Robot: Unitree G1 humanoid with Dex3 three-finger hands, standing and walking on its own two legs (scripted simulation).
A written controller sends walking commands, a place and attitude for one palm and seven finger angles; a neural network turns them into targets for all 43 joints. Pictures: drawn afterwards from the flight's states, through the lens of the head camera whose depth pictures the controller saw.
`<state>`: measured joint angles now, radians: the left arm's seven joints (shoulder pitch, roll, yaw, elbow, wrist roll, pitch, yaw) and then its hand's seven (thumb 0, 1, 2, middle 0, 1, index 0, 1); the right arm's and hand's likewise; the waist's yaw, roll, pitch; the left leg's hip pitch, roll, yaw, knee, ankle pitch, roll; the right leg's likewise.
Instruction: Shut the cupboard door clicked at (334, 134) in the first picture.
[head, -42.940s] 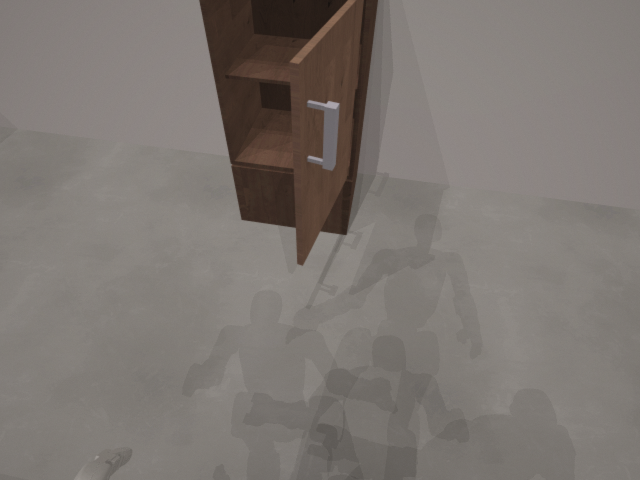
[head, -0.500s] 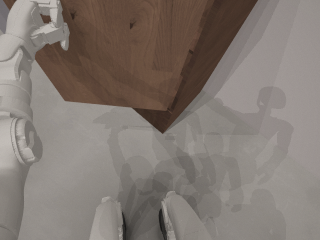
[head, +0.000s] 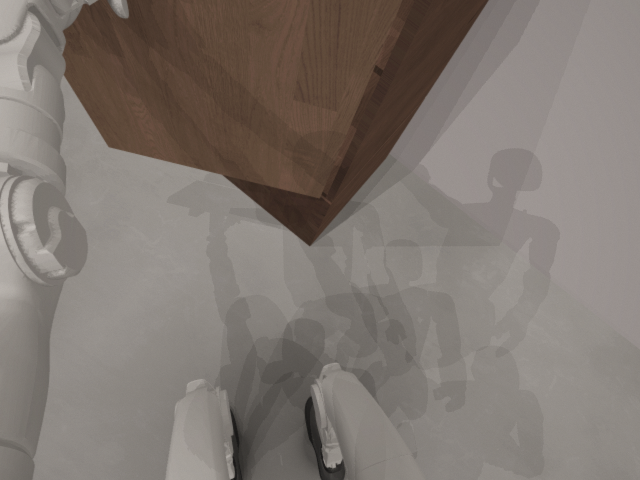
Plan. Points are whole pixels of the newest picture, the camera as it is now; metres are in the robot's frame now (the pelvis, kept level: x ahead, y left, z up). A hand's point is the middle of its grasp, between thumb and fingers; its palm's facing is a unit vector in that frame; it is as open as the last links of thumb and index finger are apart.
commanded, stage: pull the fist back off the door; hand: left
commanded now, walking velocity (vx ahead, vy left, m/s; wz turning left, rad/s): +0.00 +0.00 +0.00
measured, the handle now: out of the picture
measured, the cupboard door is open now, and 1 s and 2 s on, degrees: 28 27 27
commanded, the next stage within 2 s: draw the hand back to the body in 0.78 s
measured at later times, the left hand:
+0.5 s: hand (118, 6) +0.57 +0.11 +0.13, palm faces +0.13 -0.99 -0.05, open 3.1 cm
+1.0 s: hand (128, 50) +0.51 +0.11 +0.14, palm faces +0.14 -0.99 -0.02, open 3.1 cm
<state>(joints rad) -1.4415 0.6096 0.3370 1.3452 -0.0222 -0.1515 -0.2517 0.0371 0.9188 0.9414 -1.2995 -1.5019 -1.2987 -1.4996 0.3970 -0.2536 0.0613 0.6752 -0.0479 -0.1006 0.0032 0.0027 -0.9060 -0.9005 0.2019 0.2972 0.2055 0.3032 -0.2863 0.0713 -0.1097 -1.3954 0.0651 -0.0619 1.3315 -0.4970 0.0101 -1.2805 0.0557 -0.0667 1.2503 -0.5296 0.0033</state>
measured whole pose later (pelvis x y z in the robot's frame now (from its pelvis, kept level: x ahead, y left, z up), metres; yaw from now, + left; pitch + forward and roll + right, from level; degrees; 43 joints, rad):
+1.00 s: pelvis +0.02 -0.02 +0.05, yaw +3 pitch +20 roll +0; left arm -0.86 0.24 0.30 1.10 -0.02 -0.47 0.08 0.02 0.90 0.90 -1.30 -1.50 -1.30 -1.50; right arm 0.32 -0.23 0.00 0.63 -0.04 0.03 0.06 0.00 -0.91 -0.90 0.20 0.30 0.20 0.30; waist -0.15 0.04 -0.14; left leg -0.98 0.04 0.00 1.07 -0.44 -0.02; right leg -0.93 0.03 -0.01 1.08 -0.50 -0.02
